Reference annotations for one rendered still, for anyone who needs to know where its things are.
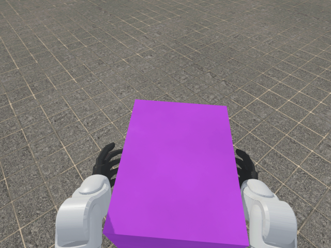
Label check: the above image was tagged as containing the robot right hand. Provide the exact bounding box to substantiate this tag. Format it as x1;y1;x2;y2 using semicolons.
235;149;258;188

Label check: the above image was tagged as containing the left robot forearm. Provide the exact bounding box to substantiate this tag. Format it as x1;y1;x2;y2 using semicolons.
55;175;111;248

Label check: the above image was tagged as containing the carton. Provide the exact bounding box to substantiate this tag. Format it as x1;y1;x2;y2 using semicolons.
103;99;249;248

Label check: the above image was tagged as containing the robot left hand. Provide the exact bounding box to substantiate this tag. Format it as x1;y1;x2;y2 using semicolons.
92;142;123;187

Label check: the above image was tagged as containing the right robot forearm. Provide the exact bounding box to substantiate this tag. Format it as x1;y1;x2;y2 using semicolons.
240;179;297;248

